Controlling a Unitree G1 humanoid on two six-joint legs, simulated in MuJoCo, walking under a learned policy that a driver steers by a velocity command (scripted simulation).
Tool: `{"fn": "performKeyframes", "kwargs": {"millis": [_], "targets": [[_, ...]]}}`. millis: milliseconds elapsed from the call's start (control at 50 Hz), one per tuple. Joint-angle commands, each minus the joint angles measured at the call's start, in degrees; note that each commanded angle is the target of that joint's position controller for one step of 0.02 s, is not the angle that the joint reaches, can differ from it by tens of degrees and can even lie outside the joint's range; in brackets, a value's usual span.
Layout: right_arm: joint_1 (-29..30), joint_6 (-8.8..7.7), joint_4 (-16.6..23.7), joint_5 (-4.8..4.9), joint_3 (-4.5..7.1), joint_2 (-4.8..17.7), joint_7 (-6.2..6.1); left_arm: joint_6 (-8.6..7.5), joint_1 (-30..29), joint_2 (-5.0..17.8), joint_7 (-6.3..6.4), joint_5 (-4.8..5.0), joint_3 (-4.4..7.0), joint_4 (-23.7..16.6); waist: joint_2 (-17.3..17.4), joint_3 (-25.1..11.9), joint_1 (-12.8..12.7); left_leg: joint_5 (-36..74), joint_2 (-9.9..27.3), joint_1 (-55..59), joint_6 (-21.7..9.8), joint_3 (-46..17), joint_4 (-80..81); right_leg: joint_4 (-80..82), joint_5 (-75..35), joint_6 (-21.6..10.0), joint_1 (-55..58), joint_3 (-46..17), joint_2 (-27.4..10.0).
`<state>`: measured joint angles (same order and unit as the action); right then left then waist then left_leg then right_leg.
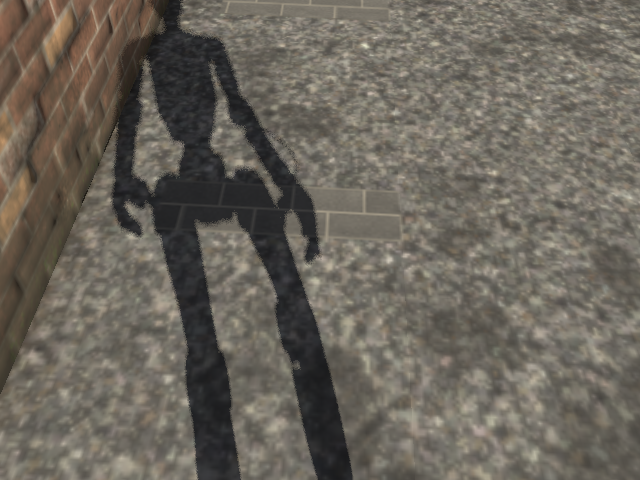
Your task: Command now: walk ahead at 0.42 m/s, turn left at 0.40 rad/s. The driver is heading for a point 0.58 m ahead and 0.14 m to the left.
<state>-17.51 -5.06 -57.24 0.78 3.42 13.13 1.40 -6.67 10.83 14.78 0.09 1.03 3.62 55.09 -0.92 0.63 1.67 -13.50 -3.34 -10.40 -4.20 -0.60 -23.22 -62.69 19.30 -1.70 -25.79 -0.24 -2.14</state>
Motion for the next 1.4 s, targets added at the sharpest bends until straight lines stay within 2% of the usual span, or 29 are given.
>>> {"fn": "performKeyframes", "kwargs": {"millis": [20,100,180,240,280,300,320,340,360,380,420,540,720,760,800,820,840,860,880,900,920,980,1080,1220,1240,1280,1300,1320,1400], "targets": [[-0.4,-0.12,3.9,-0.06,0.95,7.9,-1.23,-0.61,-4.7,4.7,0.15,-0.65,1.28,-5.1,4.1,1.0,-0.8,9.7,14.6,7.8,-10.4,-18.3,13.5,9.5,-5.2,1.4,-12.6,-2.0,-2.8],[-2.2,0.58,4.9,-0.04,1.96,10.9,-2.78,-0.15,-13.3,2.6,-0.01,-0.44,0.31,-8.1,5.7,3.1,1.0,7.6,11.9,0.3,-8.7,-14.3,14.1,27.1,-15.6,4.0,-6.3,-0.7,0.5],[-3.8,0.85,5.1,0.8,2.34,10.3,-2.73,-0.22,-16.7,4.5,-0.52,0.28,0.38,-10.3,6.9,3.1,1.8,4.5,12.8,-1.5,-7.1,-16.5,11.9,33.1,-20.6,4.1,-0.2,-2.3,1.1],[-2.1,1.21,6.4,0.88,2.86,10.7,-2.88,-0.81,-14.2,7.4,-0.56,0.33,1.25,-10.5,7.6,1.9,-0.8,4.6,13.7,0.4,-5.6,-19.3,7.1,35.4,-17.0,2.8,5.0,-3.1,0.9],[-0.5,1.34,8.1,0.35,2.12,8.0,-2.75,-1.29,-3.0,10.4,-0.04,-0.3,2.85,-7.9,6.7,-4.2,-6.3,10.6,8.9,-2.8,-3.0,-17.4,-5.6,36.9,-13.2,0.0,20.1,-3.7,-0.6],[-1.0,1.41,9.7,-0.83,0.92,4.3,-2.58,-1.27,7.0,14.1,0.33,-0.85,3.77,-6.7,-0.9,-13.3,-9.6,1.8,4.2,-10.1,-0.8,-11.7,-23.6,36.8,-7.0,-3.2,34.5,-13.6,-10.8],[-7.6,0.57,12.2,1.23,0.1,0.9,-2.52,-0.57,10.1,17.9,-0.21,-1.84,4.42,-5.6,-22.0,-18.0,-5.3,-21.6,-2.2,-28.7,1.6,-6.2,-40.9,46.5,7.3,-11.2,46.9,-41.9,-22.8],[-7.6,0.52,10.7,2.26,1.35,7.6,-2.65,-0.73,6.6,11.7,-0.55,-1.44,2.87,-7.0,-15.0,-13.2,-5.2,-19.3,2.7,-34.2,1.6,-9.3,-49.6,48.7,15.5,-10.6,42.4,-43.7,-22.1],[-3.1,0.73,11.5,1.97,2.06,10.2,-2.57,-0.66,2.9,7.9,-0.56,-0.93,1.85,-8.1,-9.2,-7.0,-5.5,-13.8,5.0,-35.3,1.2,-8.2,-50.6,48.6,11.9,-8.3,35.5,-33.2,-19.9],[-1.3,1.07,11.7,1.41,2.13,9.5,-2.64,-0.48,-0.3,6.8,-0.69,-1.13,1.4,-8.4,-4.7,-4.1,-4.1,-9.3,7.5,-32.3,1.4,-7.0,-49.4,49.1,3.7,-7.1,28.6,-25.1,-17.2],[-0.2,1.69,12.5,0.95,2.48,7.8,-2.16,-0.2,-2.7,5.2,-0.59,-1.91,0.95,-8.0,-5.3,-1.6,-2.2,-4.6,10.6,-28.3,1.5,-6.7,-45.3,51.5,-5.3,-6.4,21.1,-15.3,-13.8],[5.0,3.19,16.8,0.79,1.93,5.8,-1.34,-0.64,-0.2,8.5,0.13,-1.64,2.2,-6.2,-2.4,0.5,-2.4,4.9,11.9,-32.1,3.7,-5.6,-35.3,56.1,-16.0,-9.2,20.6,-3.5,-14.3],[17.5,3.37,23.2,0.49,1.06,6.2,1.58,1.48,4.6,13.0,0.48,-0.33,3.29,-5.0,-2.6,4.2,-5.8,8.5,8.9,-25.9,1.6,3.1,-15.2,52.1,-24.6,-5.4,27.3,9.6,-14.2],[13.6,3.7,23.9,0.68,2.07,8.8,1.74,2.07,3.0,14.7,0.4,0.11,3.62,-6.0,-4.6,1.2,-2.8,2.0,5.6,-18.4,-0.7,6.1,-14.4,44.0,-43.2,-4.8,29.0,11.4,-14.2],[-4.1,4.62,19.2,0.57,5.17,14.2,0.59,2.64,3.2,14.0,0.16,0.5,3.08,-6.5,-2.0,-7.3,6.5,2.2,-0.2,5.8,-4.3,7.6,-9.1,20.5,-48.0,-1.9,21.1,14.6,-10.4],[-9.6,5.37,18.4,0.23,6.32,19.7,-1.02,1.76,5.9,7.9,-0.5,-2.24,0.87,-7.6,12.0,-10.4,6.0,5.0,12.4,21.4,-8.4,-11.8,-8.2,-0.4,-9.3,0.7,2.4,14.3,-6.8],[-5.2,4.08,21.4,-1.67,5.36,22.2,-0.88,-0.49,7.5,4.5,-0.8,-1.83,-0.52,-10.7,20.6,-19.9,0.8,1.1,26.0,29.9,-20.7,-46.8,4.0,-16.8,19.7,3.0,-14.2,3.1,3.8],[-4.7,2.85,21.7,-1.87,3.53,16.4,0.27,-1.49,0.7,12.0,-1.11,1.24,0.92,-10.6,9.7,-18.2,5.2,9.0,25.4,26.8,-18.5,-42.0,7.8,-19.6,16.2,2.8,-17.5,-3.9,1.1],[-3.0,2.09,21.1,-2.33,2.83,15.3,0.52,-1.4,-1.8,12.1,-0.92,1.99,0.87,-12.2,8.7,-11.6,3.9,23.9,23.9,21.4,-16.1,-30.3,4.7,-18.4,13.0,2.4,-19.2,-1.8,-0.6],[0.4,1.78,21.1,-1.86,2.35,13.4,0.51,-0.72,-0.8,11.1,-0.23,0.3,0.46,-11.2,2.7,-8.4,1.4,31.3,20.8,14.0,-13.5,-21.5,2.6,-13.4,8.9,2.4,-16.4,-1.6,-3.8],[3.9,1.9,21.6,-1.6,1.86,11.8,0.11,0.16,-0.2,11.1,0.27,-0.93,0.53,-10.3,2.1,-6.7,-0.5,33.5,18.3,7.1,-11.7,-16.2,3.0,-8.8,6.1,2.7,-11.8,-2.1,-5.5],[5.7,2.14,21.0,-1.96,1.23,13.3,-1.05,2.52,0.8,9.2,0.1,-1.21,-0.16,-10.7,2.0,-6.5,-3.1,42.6,16.8,-0.5,-11.1,-11.1,6.4,-3.9,0.2,3.9,-5.6,-1.3,-4.5],[4.4,2.74,17.8,-1.9,0.21,12.3,-2.96,3.07,-4.3,6.9,-0.57,-2.44,-1.09,-12.6,5.0,-6.6,-2.3,41.5,12.3,-0.7,-7.7,-2.9,6.3,15.7,-15.2,5.3,-2.4,-0.8,-2.0],[4.2,3.49,12.4,-2.08,-0.9,11.8,-3.48,3.26,-9.4,7.8,-1.36,-2.53,-1.08,-13.1,7.1,-4.0,-1.0,28.8,15.1,2.4,-5.7,-8.0,1.5,34.0,-14.6,2.6,3.6,-2.1,0.6],[4.8,3.51,11.8,-1.68,-1.18,11.2,-3.57,2.9,-8.2,7.9,-1.38,-2.73,-1.03,-12.5,6.5,-3.8,-2.1,25.8,13.8,1.8,-4.0,-7.7,-0.7,40.4,-19.9,1.3,7.4,-1.6,1.1],[-2.2,2.15,10.4,-3.77,-2.07,9.6,-3.34,2.87,-8.0,12.6,-0.37,-3.44,-0.39,-12.2,0.0,-7.7,1.8,12.4,8.3,-3.8,0.9,-6.1,-4.5,37.4,-52.6,-2.7,21.4,-7.6,-6.1],[-6.4,1.85,9.1,-3.83,-2.68,8.5,-3.14,3.62,-9.4,9.6,-0.22,-2.71,-1.09,-11.6,-4.0,-10.9,3.8,3.0,7.0,-6.2,3.5,-5.1,-2.4,34.2,-54.1,-7.4,26.1,-8.5,-7.2],[-4.0,2.13,8.6,-3.59,-2.98,9.6,-3.18,4.47,-9.8,7.0,-0.42,-1.44,-1.51,-11.8,-2.7,-9.8,1.3,-2.4,5.9,-6.2,5.1,-3.5,-1.9,34.5,-47.0,-7.8,24.8,-7.8,-5.3],[1.2,4.34,8.5,-3.09,-3.67,10.6,-3.71,5.42,-10.2,7.1,-0.84,-1.59,-1.77,-11.0,-1.6,-6.0,-0.1,-3.3,5.8,-7.0,5.3,-3.1,-1.9,36.0,-30.5,-5.6,20.5,-7.4,-2.6]]}}
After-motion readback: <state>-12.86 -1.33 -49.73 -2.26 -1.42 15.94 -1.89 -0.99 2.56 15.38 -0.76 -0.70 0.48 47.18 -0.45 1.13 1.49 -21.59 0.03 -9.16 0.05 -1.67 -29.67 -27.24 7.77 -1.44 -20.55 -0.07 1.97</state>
